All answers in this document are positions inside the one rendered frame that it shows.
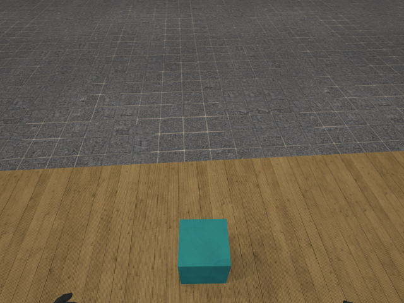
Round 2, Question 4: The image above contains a carton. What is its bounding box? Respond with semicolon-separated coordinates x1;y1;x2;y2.
178;219;231;284

